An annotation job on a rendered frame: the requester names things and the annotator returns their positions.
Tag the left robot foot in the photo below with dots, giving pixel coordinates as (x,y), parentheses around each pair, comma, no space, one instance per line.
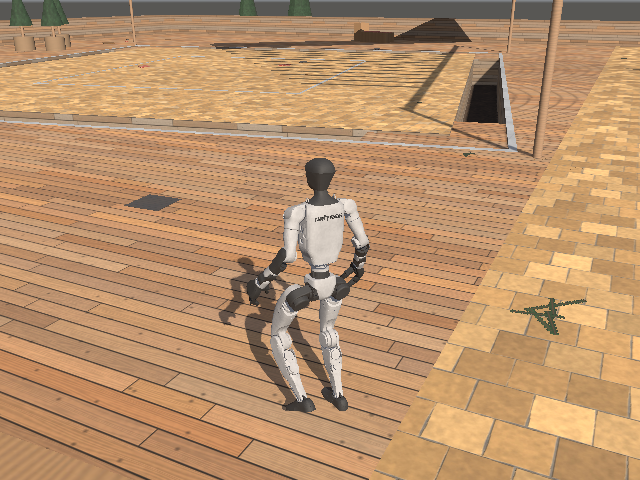
(306,405)

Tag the left robot upper arm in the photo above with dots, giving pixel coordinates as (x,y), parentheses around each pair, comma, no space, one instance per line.
(292,217)

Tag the robot right hand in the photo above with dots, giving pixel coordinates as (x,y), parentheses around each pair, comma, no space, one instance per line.
(359,273)

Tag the robot left hand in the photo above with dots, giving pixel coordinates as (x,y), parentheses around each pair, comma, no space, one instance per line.
(254,292)

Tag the right robot forearm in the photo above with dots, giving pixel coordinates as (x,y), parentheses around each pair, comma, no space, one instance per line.
(360,256)

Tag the right robot upper arm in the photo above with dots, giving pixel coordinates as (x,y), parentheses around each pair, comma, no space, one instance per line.
(354,222)

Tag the left robot shin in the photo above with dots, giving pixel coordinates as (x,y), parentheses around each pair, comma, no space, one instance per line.
(287,363)

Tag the left robot forearm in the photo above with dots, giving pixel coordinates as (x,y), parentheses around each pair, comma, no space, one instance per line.
(273,270)

